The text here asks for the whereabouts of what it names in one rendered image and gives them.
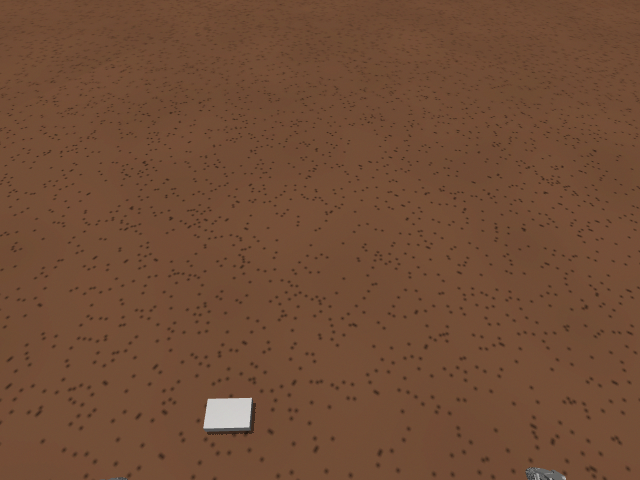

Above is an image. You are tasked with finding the small box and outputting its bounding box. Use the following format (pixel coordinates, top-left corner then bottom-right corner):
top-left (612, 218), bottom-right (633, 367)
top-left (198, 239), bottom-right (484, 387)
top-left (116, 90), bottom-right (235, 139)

top-left (203, 398), bottom-right (253, 432)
